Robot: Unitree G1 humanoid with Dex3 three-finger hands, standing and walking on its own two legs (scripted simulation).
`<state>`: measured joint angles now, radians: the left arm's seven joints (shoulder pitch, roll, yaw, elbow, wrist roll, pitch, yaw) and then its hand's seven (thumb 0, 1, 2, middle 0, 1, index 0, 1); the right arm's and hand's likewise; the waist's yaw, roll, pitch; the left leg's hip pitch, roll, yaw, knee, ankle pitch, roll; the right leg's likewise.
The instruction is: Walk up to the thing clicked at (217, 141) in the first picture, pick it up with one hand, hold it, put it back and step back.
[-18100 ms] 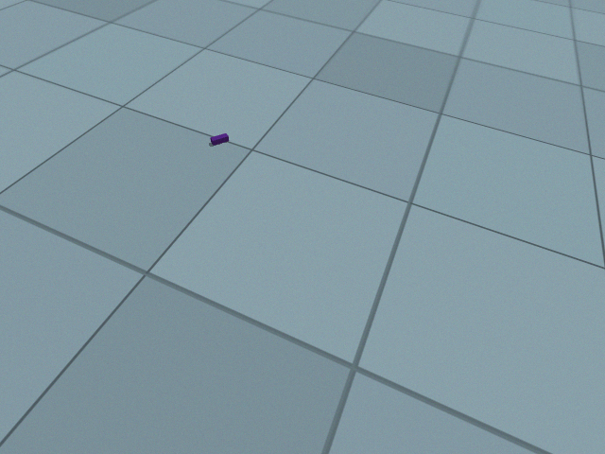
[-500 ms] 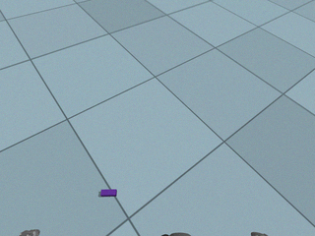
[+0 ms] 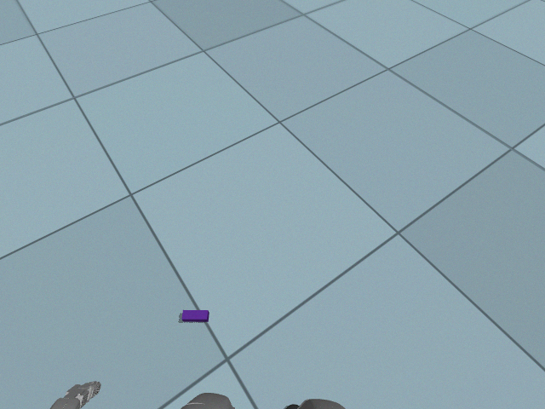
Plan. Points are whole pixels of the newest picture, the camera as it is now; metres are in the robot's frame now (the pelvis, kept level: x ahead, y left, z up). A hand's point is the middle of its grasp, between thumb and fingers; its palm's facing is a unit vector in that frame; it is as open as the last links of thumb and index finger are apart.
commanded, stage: walk up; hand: left
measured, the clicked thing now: (195, 315) +0.44 +0.27 -0.75
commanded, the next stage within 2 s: none
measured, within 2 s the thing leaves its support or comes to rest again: neither
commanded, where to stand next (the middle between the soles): +0.06 +0.05 m, yaw -2 degrees
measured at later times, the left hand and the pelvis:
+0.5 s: hand out of the picture +0.08 +0.28 -0.14, palm faces +0.03 -0.95 -0.31, open 7.3 cm; pelvis +0.00 +0.03 +0.01, yaw -1 degrees
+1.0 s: hand out of the picture +0.08 +0.28 -0.14, palm faces -0.02 -0.95 -0.32, open 7.3 cm; pelvis +0.00 +0.04 +0.01, yaw -2 degrees
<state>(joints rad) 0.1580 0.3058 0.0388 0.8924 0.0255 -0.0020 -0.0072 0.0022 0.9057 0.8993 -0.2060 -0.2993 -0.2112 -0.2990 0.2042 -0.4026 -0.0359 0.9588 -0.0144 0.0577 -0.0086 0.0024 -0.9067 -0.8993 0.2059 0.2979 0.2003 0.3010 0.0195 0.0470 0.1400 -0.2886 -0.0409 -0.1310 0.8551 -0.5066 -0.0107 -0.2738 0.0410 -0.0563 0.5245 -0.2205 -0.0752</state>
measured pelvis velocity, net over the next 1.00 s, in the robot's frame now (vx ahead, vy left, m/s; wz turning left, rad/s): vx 0.00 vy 0.04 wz -0.03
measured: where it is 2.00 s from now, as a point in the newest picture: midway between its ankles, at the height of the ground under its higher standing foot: outside the picture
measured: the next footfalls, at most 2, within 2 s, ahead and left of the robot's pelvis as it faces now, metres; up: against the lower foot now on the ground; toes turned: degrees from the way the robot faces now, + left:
left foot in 0.10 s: +0.01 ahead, +0.15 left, +0.00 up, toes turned -3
left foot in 1.76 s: -0.06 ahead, +0.18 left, +0.00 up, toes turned -3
